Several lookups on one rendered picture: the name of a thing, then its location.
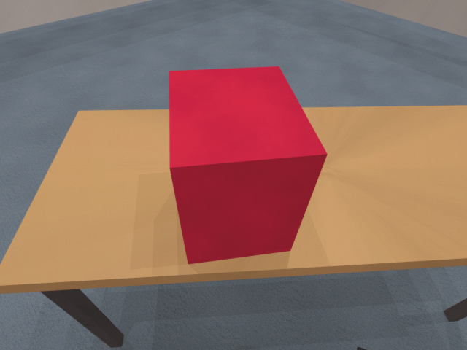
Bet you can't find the carton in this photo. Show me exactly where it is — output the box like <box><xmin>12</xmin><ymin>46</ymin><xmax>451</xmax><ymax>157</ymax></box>
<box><xmin>169</xmin><ymin>66</ymin><xmax>327</xmax><ymax>264</ymax></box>

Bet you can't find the table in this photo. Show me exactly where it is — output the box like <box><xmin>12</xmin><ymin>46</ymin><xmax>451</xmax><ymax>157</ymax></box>
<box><xmin>0</xmin><ymin>105</ymin><xmax>467</xmax><ymax>348</ymax></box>

